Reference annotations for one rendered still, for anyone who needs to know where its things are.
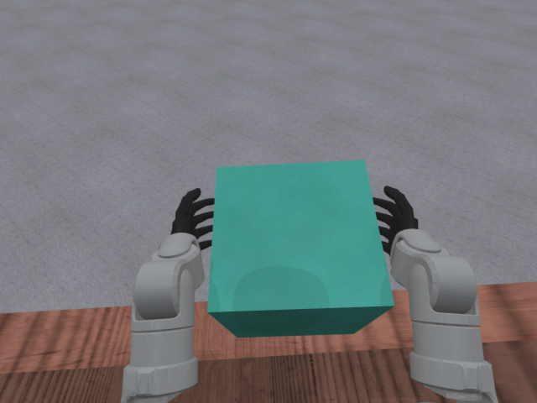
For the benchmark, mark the robot left forearm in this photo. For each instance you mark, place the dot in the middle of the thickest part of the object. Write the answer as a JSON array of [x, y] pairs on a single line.
[[162, 364]]

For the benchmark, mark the robot left hand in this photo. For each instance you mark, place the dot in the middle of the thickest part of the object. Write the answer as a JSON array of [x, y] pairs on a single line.
[[185, 222]]

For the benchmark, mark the robot right forearm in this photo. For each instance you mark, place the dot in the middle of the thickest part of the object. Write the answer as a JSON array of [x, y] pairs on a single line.
[[443, 306]]

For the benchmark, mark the carton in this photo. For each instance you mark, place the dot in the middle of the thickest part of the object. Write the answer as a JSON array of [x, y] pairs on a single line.
[[296, 250]]

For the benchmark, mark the robot right hand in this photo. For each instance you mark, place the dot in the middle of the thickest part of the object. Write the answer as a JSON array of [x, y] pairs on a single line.
[[403, 216]]

